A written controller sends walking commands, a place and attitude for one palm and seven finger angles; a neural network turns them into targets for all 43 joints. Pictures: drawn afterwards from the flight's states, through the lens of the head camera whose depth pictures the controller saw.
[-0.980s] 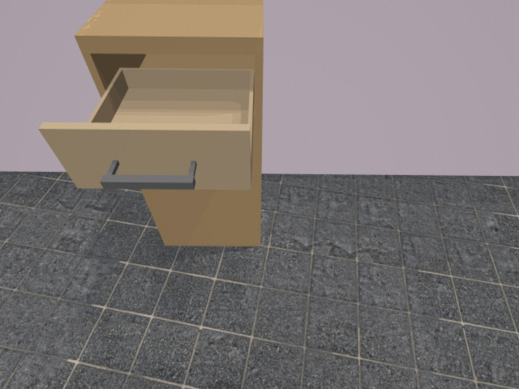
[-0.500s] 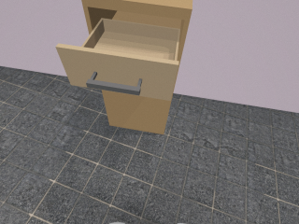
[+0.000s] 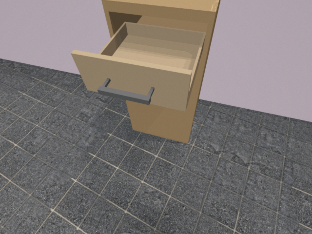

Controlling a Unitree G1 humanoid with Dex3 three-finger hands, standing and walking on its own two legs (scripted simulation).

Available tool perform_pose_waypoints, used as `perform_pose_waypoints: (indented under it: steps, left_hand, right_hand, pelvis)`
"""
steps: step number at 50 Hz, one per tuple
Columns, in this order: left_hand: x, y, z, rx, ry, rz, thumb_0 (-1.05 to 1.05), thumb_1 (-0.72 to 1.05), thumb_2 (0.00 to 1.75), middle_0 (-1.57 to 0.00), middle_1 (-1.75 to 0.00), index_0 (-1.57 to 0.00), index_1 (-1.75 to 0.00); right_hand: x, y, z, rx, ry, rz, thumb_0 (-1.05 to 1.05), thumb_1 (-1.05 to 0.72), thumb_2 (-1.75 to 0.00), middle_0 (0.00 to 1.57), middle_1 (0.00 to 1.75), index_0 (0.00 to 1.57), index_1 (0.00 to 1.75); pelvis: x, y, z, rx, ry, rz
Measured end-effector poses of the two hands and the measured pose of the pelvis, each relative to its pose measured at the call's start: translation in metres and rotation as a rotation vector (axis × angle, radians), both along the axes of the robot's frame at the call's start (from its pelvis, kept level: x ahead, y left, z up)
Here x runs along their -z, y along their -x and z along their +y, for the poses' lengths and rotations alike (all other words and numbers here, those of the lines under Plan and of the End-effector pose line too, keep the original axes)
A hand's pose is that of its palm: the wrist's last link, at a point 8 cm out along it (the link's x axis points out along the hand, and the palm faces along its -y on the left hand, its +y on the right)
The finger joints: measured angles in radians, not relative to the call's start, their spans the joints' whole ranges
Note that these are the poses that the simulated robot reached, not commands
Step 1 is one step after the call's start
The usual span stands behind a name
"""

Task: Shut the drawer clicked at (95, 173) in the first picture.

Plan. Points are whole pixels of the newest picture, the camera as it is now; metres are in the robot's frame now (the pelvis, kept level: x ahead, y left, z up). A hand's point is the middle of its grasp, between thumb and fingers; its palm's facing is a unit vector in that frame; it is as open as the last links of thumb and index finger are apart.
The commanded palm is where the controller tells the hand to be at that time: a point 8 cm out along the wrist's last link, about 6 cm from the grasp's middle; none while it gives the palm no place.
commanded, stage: stand and wait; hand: left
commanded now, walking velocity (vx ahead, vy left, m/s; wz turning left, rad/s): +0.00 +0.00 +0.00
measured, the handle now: (126, 90) +0.52 +0.13 +0.03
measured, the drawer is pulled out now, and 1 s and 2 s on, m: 0.29 0.29 0.29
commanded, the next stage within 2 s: turn or walk to find it in 0.18 s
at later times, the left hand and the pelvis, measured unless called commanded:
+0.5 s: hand out of the picture +0.03 +0.19 -0.18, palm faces +0.11 -0.97 -0.23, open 7.4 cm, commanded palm none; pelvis +0.01 +0.00 +0.00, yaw +3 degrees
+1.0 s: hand out of the picture -0.01 +0.17 -0.17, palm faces +0.10 -0.98 -0.18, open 7.4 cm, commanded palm none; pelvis +0.00 +0.00 +0.01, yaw +2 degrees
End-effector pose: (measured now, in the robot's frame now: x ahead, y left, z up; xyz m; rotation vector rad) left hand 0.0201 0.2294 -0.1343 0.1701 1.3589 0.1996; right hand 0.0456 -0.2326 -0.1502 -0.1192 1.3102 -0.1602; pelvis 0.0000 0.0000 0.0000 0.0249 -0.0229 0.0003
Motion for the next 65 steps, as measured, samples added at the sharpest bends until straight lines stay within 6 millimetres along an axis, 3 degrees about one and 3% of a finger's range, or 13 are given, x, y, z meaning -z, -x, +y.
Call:
perform_pose_waypoints:
  steps: [6, 12, 22, 30, 54, 60, 65]
  left_hand:
    - [0.011, 0.019, -0.014, -0.048, 0.046, 0.055, 0.01, 0.9, 0.9, -0.2, -0.3, -0.2, -0.3]
    - [0.009, 0.021, -0.021, -0.031, 0.067, 0.084, 0.01, 0.91, 0.9, -0.2, -0.3, -0.2, -0.3]
    - [0.009, 0.001, 0.0, -0.062, 0.018, 0.001, 0.01, 0.91, 0.9, -0.2, -0.3, -0.2, -0.3]
    - [0.006, -0.005, 0.013, -0.064, -0.001, -0.034, 0.0, 0.91, 0.9, -0.2, -0.3, -0.2, -0.3]
    - [0.008, 0.036, -0.015, -0.071, 0.068, 0.08, 0.0, 0.9, 0.9, -0.2, -0.3, -0.2, -0.3]
    - [0.012, 0.029, -0.008, -0.042, 0.061, 0.095, 0.0, 0.9, 0.9, -0.2, -0.3, -0.2, -0.3]
    - [0.013, 0.008, 0.004, 0.003, 0.037, 0.071, 0.01, 0.9, 0.9, -0.2, -0.3, -0.2, -0.3]
  right_hand:
    - [-0.003, -0.009, 0.003, -0.035, 0.017, 0.005, 0.0, -0.91, -0.9, 0.2, 0.3, 0.2, 0.3]
    - [-0.007, -0.004, 0.003, -0.013, 0.022, 0.015, 0.0, -0.93, -0.9, 0.2, 0.3, 0.2, 0.3]
    - [-0.001, 0.025, 0.006, -0.017, 0.013, 0.103, 0.0, -0.91, -0.9, 0.2, 0.3, 0.2, 0.3]
    - [0.0, 0.033, 0.018, -0.03, -0.002, 0.106, 0.0, -0.91, -0.9, 0.2, 0.3, 0.2, 0.3]
    - [-0.006, 0.046, 0.016, -0.023, 0.006, 0.126, 0.01, -0.91, -0.9, 0.2, 0.3, 0.2, 0.3]
    - [-0.003, 0.049, 0.01, 0.032, 0.023, 0.108, 0.0, -0.91, -0.9, 0.2, 0.3, 0.2, 0.3]
    - [-0.002, 0.052, 0.003, 0.074, 0.043, 0.09, 0.0, -0.91, -0.9, 0.2, 0.3, 0.2, 0.3]
  pelvis:
    - [0.001, -0.006, -0.003, -0.004, 0.014, -0.014]
    - [-0.003, -0.01, -0.004, 0.004, 0.019, -0.005]
    - [0.001, -0.009, -0.003, -0.039, 0.019, -0.013]
    - [0.001, -0.003, 0.002, -0.048, 0.018, -0.023]
    - [-0.004, 0.001, 0.0, -0.023, 0.024, -0.015]
    - [0.0, 0.004, -0.001, 0.023, 0.028, -0.01]
    - [0.003, 0.007, 0.0, 0.06, 0.024, 0.002]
